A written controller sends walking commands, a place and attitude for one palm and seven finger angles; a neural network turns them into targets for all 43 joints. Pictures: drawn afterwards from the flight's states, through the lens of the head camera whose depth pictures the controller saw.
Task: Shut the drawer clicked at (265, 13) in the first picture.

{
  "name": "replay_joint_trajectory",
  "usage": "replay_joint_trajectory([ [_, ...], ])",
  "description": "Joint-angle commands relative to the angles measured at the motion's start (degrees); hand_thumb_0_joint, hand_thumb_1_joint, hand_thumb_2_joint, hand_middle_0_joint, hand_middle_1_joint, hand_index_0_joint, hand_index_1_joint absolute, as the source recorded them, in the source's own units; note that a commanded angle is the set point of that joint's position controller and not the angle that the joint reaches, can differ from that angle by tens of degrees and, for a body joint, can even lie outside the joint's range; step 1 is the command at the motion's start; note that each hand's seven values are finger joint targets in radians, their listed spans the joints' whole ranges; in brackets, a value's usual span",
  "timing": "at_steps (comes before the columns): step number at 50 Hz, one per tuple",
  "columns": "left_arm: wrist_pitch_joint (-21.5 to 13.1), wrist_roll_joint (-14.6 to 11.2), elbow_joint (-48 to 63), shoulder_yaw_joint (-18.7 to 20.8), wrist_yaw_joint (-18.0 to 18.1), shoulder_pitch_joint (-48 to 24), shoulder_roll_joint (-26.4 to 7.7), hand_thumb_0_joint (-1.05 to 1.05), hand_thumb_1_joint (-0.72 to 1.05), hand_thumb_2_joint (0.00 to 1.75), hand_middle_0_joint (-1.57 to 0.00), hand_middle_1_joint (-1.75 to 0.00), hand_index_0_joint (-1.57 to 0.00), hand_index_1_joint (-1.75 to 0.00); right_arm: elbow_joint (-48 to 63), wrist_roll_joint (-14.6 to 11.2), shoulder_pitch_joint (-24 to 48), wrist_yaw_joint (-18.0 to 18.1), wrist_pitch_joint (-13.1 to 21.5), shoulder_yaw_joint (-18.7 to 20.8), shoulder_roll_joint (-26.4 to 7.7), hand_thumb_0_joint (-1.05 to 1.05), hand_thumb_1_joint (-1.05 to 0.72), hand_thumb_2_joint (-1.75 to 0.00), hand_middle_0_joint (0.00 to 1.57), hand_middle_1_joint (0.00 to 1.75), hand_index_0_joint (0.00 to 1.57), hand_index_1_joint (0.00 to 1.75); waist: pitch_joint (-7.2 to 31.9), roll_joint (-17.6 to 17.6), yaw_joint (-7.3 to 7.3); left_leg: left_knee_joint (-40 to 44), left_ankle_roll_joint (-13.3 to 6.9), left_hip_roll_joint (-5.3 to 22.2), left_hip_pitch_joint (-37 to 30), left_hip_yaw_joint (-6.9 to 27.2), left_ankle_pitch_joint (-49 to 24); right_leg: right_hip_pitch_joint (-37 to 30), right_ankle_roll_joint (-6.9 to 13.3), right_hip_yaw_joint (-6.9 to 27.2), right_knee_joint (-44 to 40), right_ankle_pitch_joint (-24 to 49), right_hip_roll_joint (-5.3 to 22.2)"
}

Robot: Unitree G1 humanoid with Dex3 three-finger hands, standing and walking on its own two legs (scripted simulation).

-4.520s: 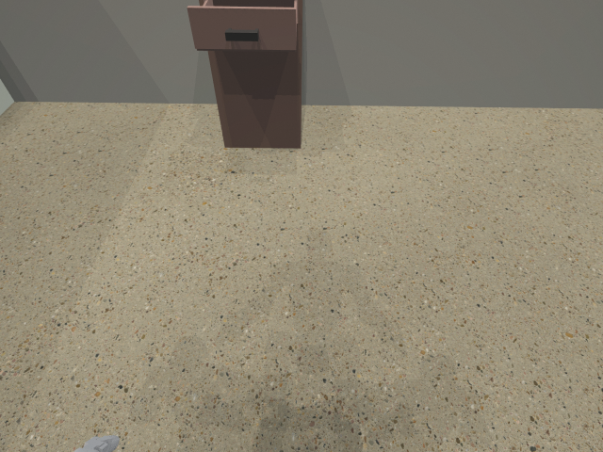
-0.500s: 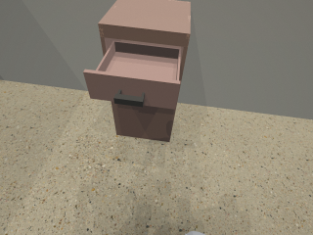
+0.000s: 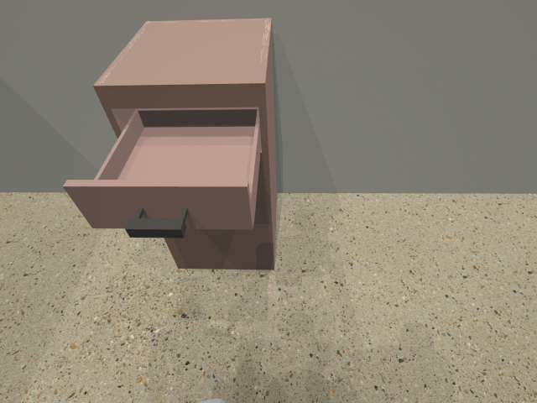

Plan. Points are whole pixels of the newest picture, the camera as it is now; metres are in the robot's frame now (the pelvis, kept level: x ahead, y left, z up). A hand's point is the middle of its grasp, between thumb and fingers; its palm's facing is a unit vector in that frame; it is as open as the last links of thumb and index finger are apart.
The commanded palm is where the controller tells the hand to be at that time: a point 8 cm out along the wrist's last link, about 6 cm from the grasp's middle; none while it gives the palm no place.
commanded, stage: take the last steps up to it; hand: left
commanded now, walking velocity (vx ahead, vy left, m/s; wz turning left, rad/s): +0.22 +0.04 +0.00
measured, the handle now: (159, 220) +0.48 +0.25 -0.05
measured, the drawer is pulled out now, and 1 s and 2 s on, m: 0.29 0.29 0.29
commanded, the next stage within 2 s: come to a stop and stand still in 0.22 s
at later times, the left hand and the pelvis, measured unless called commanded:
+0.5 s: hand out of the picture +0.10 +0.20 -0.19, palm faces +0.05 -0.98 -0.17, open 7.4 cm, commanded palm none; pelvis +0.11 +0.04 -0.01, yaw -2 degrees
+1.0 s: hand out of the picture +0.16 +0.18 -0.16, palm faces +0.06 -0.97 -0.25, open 7.4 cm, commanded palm none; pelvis +0.08 -0.01 +0.00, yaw +0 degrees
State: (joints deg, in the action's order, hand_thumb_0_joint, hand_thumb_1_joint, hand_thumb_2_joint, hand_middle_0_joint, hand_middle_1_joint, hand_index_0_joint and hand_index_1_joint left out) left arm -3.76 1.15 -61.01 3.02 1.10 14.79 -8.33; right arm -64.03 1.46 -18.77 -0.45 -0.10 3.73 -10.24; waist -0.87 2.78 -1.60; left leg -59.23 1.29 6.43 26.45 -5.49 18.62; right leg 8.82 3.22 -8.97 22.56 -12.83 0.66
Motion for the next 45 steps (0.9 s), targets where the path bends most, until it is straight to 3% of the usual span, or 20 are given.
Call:
replay_joint_trajectory([
  [1, -0.9, -0.1, -0.4, 0.2, -0.1, 6.1, -6.3, 0.0, 0.9, 0.9, -0.2, -0.3, -0.2, -0.3, 3.8, 0.0, 1.0, -0.3, 1.1, -0.3, 0.0, 0.0, -0.9, -0.9, 0.2, 0.3, 0.2, 0.3, -3.8, -8.5, 0.87, 5.5, 0.8, 0.9, 4.9, 1.1, -4.4, -0.8, 5.9, 9.7, -12.5, 17.1, 14.8],
  [9, -0.3, 0.3, -3.0, 0.5, 0.1, 10.4, -7.8, 0.0, 0.9, 0.9, -0.2, -0.3, -0.2, -0.3, 7.5, -0.4, 10.9, -0.7, 2.0, -1.0, -1.1, 0.0, -0.9, -0.9, 0.2, 0.3, 0.2, 0.3, -5.2, -9.8, 3.47, 20.8, -0.8, -1.3, -1.7, 0.2, -3.5, -3.3, 5.8, 11.1, -9.0, 19.3, 16.0],
  [12, 0.3, -0.2, -3.3, 0.5, 0.2, 9.6, -7.1, 0.0, 0.9, 0.9, -0.2, -0.3, -0.2, -0.3, 5.7, -0.2, 5.7, 0.2, 2.7, -1.2, -2.0, 0.0, -0.9, -0.9, 0.2, 0.3, 0.2, 0.3, -3.3, -7.5, 0.68, 31.7, -1.7, -3.9, -14.2, -1.7, -9.1, -1.1, 2.9, 7.8, -0.1, 21.9, 11.9],
  [13, 0.6, -0.3, -3.2, 0.1, 0.1, 10.0, -5.9, 0.0, 0.9, 0.9, -0.2, -0.3, -0.2, -0.3, 4.2, 0.0, 0.4, 0.7, 3.1, -0.8, -4.4, 0.0, -0.9, -0.9, 0.2, 0.3, 0.2, 0.3, -0.1, -3.1, -1.18, 34.0, -3.0, -1.7, -23.2, 0.6, -15.1, 2.6, 1.1, 5.8, 8.4, 18.9, 9.3],
  [14, 0.8, -0.5, -2.3, -0.2, -0.1, 11.3, -3.2, 0.0, 0.9, 0.9, -0.2, -0.3, -0.2, -0.3, 3.5, 0.4, -4.7, 1.3, 3.3, 0.5, -9.7, 0.0, -0.9, -0.9, 0.2, 0.3, 0.2, 0.3, 3.3, 6.7, -2.51, 34.7, -7.6, 9.9, -32.6, 13.5, -24.8, 13.4, -1.5, 2.0, 20.4, -0.1, 3.8],
  [15, 0.6, -0.4, -0.9, -0.6, 0.0, 10.6, -2.0, 0.0, 0.9, 0.9, -0.2, -0.3, -0.2, -0.3, 3.3, 0.0, -7.8, 1.5, 2.6, 0.8, -12.5, 0.0, -0.9, -0.9, 0.2, 0.3, 0.2, 0.3, 5.1, 12.9, -2.62, 40.1, -13.2, 18.6, -33.4, 22.0, -28.1, 18.9, -2.5, 0.8, 33.4, -23.0, 0.6],
  [16, 1.2, 0.0, -0.9, -0.4, 0.4, 8.4, -3.3, 0.0, 0.9, 0.9, -0.2, -0.3, -0.2, -0.3, 3.3, -0.2, -5.9, 2.1, 2.5, 0.2, -10.5, 0.0, -0.9, -0.9, 0.2, 0.3, 0.2, 0.3, 5.0, 11.2, -2.75, 43.1, -13.2, 18.0, -28.9, 22.7, -22.6, 19.4, -2.3, 5.6, 39.8, -22.6, 2.1],
  [17, 1.4, -0.2, -1.0, -0.3, 0.3, 6.4, -3.1, 0.0, 0.9, 0.9, -0.2, -0.3, -0.2, -0.3, 4.4, -0.3, -1.6, 2.4, 2.3, -0.4, -8.3, 0.0, -0.9, -0.9, 0.2, 0.3, 0.2, 0.3, 0.8, 7.2, -1.38, 43.7, -13.3, 16.6, -22.8, 20.2, -23.9, 20.0, -2.5, 7.2, 41.7, -19.1, 3.9],
  [19, 2.4, -0.5, -3.0, -0.9, 0.2, 7.7, -1.4, 0.0, 0.9, 0.9, -0.2, -0.3, -0.2, -0.3, 5.8, -0.6, 6.0, 2.7, 2.7, -2.1, -3.9, 0.0, -0.9, -0.9, 0.2, 0.3, 0.2, 0.3, -2.1, 0.7, 2.58, 44.5, -11.0, 12.7, -13.7, 11.4, -32.6, 13.2, -4.1, 9.0, 35.1, -12.8, 6.1],
  [21, 3.7, -0.7, -4.0, -1.2, 0.7, 10.1, -0.5, 0.0, 0.9, 0.9, -0.2, -0.3, -0.2, -0.3, 5.5, -0.7, 7.4, 3.0, 2.6, -2.1, -3.9, 0.0, -0.9, -0.9, 0.2, 0.3, 0.2, 0.3, 0.8, 2.2, 3.65, 43.4, -10.1, 10.7, -13.8, 6.7, -40.4, 8.3, -5.3, 8.3, 28.1, -10.3, 5.5],
  [28, 5.9, 0.0, 0.2, -0.4, 0.9, 4.7, -3.6, 0.0, 0.9, 0.9, -0.2, -0.3, -0.2, -0.3, 5.4, -0.5, 6.9, 3.1, 0.3, 0.1, -7.3, 0.0, -0.9, -0.9, 0.2, 0.3, 0.2, 0.3, 0.6, 6.3, 1.88, 41.4, -10.7, 11.0, -15.0, 7.5, -34.9, 8.5, -5.1, 5.9, 20.3, -9.3, 3.4],
  [29, 5.6, 0.0, 0.6, -0.4, 1.0, 5.0, -4.1, 0.0, 0.9, 0.9, -0.2, -0.3, -0.2, -0.3, 5.4, -0.4, 7.5, 3.0, 0.2, 0.2, -7.6, 0.0, -0.9, -0.9, 0.2, 0.3, 0.2, 0.3, 0.2, 6.1, 2.55, 40.5, -10.4, 11.1, -14.7, 7.3, -34.7, 7.8, -5.0, 5.8, 18.1, -8.4, 3.3],
  [32, 4.7, 0.0, 1.2, -0.1, 1.1, 5.7, -5.4, 0.0, 0.9, 0.9, -0.2, -0.3, -0.2, -0.3, 5.6, -0.7, 7.3, 2.4, -0.3, 0.5, -7.1, 0.0, -0.9, -0.9, 0.2, 0.3, 0.2, 0.3, 1.7, 4.0, 3.49, 35.2, -6.4, 6.9, -13.3, 5.5, -25.8, 1.7, -4.6, 6.2, 4.5, 3.7, 3.5],
  [33, 4.1, 0.3, 1.8, 0.2, 1.3, 4.6, -8.0, 0.0, 0.9, 0.9, -0.2, -0.3, -0.2, -0.3, 5.8, -1.1, 6.6, 2.1, -0.3, 0.3, -5.1, 0.0, -0.9, -0.9, 0.2, 0.3, 0.2, 0.3, 1.9, -2.7, 2.96, 30.7, -3.1, 2.5, -11.3, 3.1, -17.2, 0.5, -3.1, 12.4, 0.1, 13.2, 7.5],
  [34, 3.6, 0.4, 2.5, 0.3, 1.3, 2.6, -10.8, 0.0, 0.9, 0.9, -0.2, -0.3, -0.2, -0.3, 6.3, -1.3, 5.3, 1.5, -0.5, -0.2, -2.9, 0.0, -0.9, -0.9, 0.2, 0.3, 0.2, 0.3, 1.6, -9.7, 1.49, 28.5, -0.5, -2.0, -9.7, 0.1, -5.7, 1.2, -0.2, 17.8, -1.6, 21.8, 14.3],
  [35, 3.3, 0.0, 3.1, 0.7, 1.3, 1.8, -12.4, 0.0, 0.9, 0.9, -0.2, -0.3, -0.2, -0.3, 6.2, -1.1, 5.0, 1.4, -1.5, -0.3, -2.4, 0.0, -0.9, -0.9, 0.2, 0.3, 0.2, 0.3, 2.1, -14.7, 1.97, 23.5, 0.6, -4.1, -10.4, 0.0, 5.1, 3.8, 4.2, 21.2, -5.0, 23.8, 19.1],
  [36, 3.4, 0.0, 3.4, 0.9, 1.4, 0.9, -12.6, 0.0, 0.9, 0.9, -0.2, -0.3, -0.2, -0.3, 6.4, -1.0, 5.9, 1.5, -2.3, -0.1, -2.9, 0.0, -0.9, -0.9, 0.2, 0.3, 0.2, 0.3, 1.2, -15.5, 2.9, 17.2, 0.4, -3.7, -9.9, 2.3, 10.6, 6.4, 6.7, 22.3, -7.2, 22.2, 20.8],
  [39, 3.6, 0.1, 4.6, 1.1, 1.5, -3.3, -11.3, 0.0, 0.9, 0.9, -0.2, -0.3, -0.2, -0.3, 5.0, -1.0, 3.5, 1.5, -2.6, 0.0, -2.9, 0.0, -0.9, -0.9, 0.2, 0.3, 0.2, 0.3, -0.1, -10.2, 1.62, 7.3, 0.6, -3.9, -5.7, 5.2, 8.4, 3.7, 7.8, 18.0, -5.6, 23.1, 18.4],
  [41, 3.5, 0.1, 5.0, 1.4, 1.4, -2.8, -11.6, 0.0, 0.9, 0.9, -0.2, -0.3, -0.2, -0.3, 5.0, -0.8, 3.0, 1.3, -2.6, 0.1, -3.5, 0.0, -0.9, -0.9, 0.2, 0.3, 0.2, 0.3, -0.5, -10.7, 2.3, 5.8, 1.2, -3.9, -4.2, 5.3, 6.4, 2.2, 6.9, 16.1, -5.5, 21.5, 17.6],
  [45, 3.6, 0.3, 5.1, 2.2, 1.4, -0.6, -12.0, 0.0, 0.9, 0.9, -0.2, -0.3, -0.2, -0.3, 6.0, -0.8, 3.5, 1.1, -2.2, -0.1, -3.7, 0.0, -0.9, -0.9, 0.2, 0.3, 0.2, 0.3, 0.7, -11.2, 4.31, 12.0, 1.5, -3.8, -4.1, 4.8, 7.0, -1.6, 7.2, 18.0, -6.7, 14.6, 17.9],
])
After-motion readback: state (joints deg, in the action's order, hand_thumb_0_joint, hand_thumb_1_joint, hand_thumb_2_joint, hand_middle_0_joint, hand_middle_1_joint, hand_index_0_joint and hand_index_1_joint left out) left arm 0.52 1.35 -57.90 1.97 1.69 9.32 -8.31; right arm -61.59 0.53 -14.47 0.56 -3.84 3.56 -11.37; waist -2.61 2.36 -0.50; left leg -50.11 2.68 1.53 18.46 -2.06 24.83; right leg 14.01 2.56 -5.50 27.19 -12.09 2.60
